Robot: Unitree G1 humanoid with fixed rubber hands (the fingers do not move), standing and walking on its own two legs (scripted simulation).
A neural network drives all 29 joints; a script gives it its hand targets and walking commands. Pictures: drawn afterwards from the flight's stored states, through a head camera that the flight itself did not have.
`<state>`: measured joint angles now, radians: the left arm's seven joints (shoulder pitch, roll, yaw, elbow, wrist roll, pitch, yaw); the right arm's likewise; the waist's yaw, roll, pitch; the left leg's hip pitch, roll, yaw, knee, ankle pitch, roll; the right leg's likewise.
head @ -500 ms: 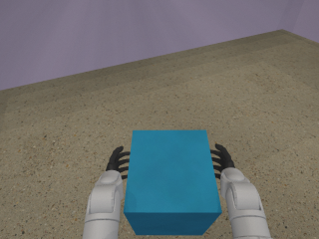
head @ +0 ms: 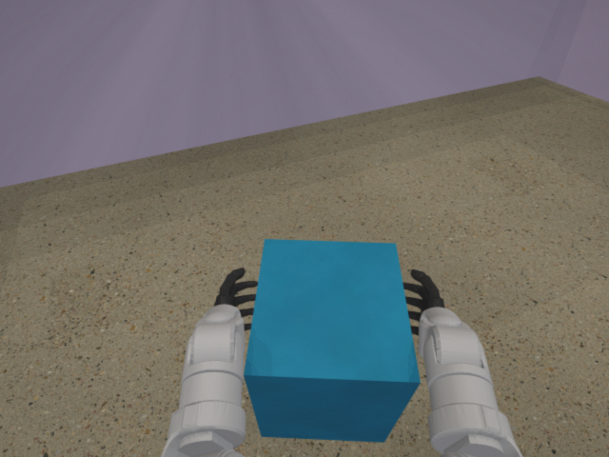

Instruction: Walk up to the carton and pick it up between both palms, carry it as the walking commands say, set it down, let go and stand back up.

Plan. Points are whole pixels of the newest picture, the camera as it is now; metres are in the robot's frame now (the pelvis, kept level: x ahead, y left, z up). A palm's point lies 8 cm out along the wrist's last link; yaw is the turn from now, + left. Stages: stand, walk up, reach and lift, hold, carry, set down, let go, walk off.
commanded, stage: set down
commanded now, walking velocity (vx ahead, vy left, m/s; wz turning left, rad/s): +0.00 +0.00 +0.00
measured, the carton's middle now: (326, 343) +0.31 +0.02 -0.04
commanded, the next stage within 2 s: none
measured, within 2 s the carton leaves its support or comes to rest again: neither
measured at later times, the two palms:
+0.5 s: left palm (235, 346) +0.30 +0.16 -0.05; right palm (415, 343) +0.33 -0.12 -0.05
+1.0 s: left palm (242, 355) +0.34 +0.17 -0.13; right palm (400, 353) +0.36 -0.12 -0.13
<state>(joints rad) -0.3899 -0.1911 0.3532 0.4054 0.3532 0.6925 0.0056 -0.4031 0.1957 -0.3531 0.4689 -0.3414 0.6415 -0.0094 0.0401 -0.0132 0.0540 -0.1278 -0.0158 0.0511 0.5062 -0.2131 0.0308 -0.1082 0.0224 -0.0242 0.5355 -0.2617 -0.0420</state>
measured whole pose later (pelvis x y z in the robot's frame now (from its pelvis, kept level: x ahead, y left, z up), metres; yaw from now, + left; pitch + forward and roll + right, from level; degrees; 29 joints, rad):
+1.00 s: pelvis -0.04 +0.00 -0.08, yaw +0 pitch +22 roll +0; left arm -0.60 -0.17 0.49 0.49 0.34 0.29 -0.02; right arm -0.63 0.18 -0.45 0.56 -0.32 0.26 -0.02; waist 0.03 -0.02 -0.02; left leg -1.12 0.00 0.04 1.04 -0.32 0.04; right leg -1.09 0.02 -0.05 1.07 -0.37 -0.05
